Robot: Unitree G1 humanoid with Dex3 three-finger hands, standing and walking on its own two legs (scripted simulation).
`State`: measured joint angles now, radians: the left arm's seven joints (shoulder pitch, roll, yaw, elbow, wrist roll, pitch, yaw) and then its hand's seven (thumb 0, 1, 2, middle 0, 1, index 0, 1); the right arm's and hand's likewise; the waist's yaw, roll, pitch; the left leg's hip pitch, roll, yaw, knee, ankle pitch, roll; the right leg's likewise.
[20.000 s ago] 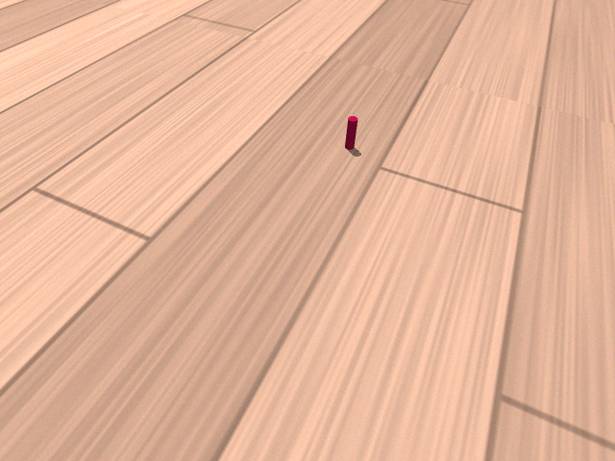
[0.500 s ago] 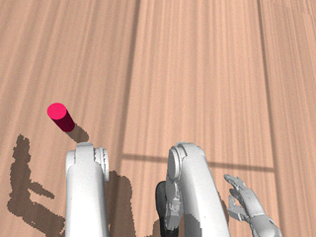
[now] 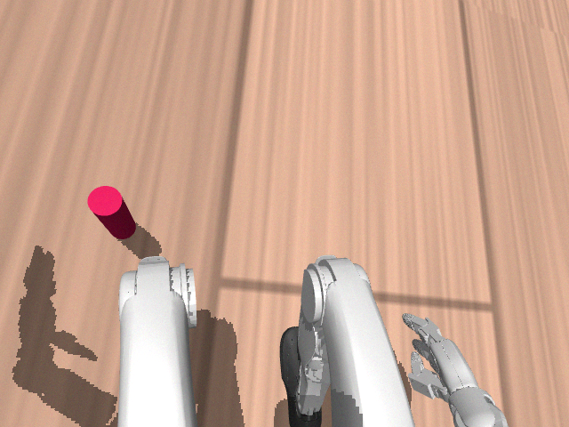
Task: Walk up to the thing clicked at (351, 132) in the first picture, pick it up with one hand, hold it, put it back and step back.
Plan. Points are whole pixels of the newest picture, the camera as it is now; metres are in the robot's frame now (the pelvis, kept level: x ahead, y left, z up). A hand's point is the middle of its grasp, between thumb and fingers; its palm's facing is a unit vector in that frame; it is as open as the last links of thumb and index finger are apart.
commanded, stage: go down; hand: left
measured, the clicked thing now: (115, 215) +0.43 +0.25 -0.28
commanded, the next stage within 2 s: approach in 1.44 s
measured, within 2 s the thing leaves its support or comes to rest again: neither
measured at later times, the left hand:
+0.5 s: hand out of the picture +0.36 +0.43 +0.03, palm faces +0.10 -0.99 -0.04, open 17.8 cm
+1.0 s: hand out of the picture +0.37 +0.43 +0.03, palm faces +0.11 -0.99 -0.04, open 17.8 cm
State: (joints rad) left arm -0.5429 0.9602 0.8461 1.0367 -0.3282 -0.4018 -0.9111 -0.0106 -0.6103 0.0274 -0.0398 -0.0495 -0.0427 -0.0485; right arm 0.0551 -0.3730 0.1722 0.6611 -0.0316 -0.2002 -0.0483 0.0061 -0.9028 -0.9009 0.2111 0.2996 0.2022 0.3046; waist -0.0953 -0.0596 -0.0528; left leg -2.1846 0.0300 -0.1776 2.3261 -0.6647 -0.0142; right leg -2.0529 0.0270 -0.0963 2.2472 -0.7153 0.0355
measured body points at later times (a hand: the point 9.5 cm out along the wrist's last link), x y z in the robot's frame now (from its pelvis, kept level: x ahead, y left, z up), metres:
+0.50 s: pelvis +0.00 +0.00 +0.00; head +0.21 +0.10 +0.39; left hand +0.35 +0.48 +0.03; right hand +0.19 -0.27 -0.08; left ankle +0.09 +0.13 -0.33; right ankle +0.10 -0.13 -0.33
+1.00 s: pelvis +0.00 +0.00 +0.00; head +0.21 +0.10 +0.39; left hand +0.36 +0.49 +0.04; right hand +0.20 -0.27 -0.08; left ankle +0.09 +0.13 -0.33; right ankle +0.10 -0.13 -0.33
